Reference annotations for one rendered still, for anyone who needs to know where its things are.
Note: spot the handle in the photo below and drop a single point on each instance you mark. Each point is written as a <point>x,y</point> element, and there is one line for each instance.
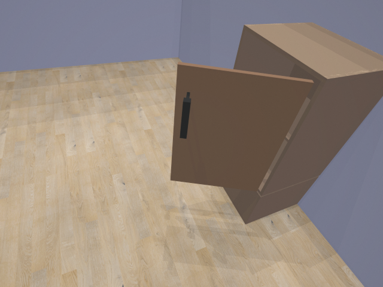
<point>185,116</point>

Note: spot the cupboard door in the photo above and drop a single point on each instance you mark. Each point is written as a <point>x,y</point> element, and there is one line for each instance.
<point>238,120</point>

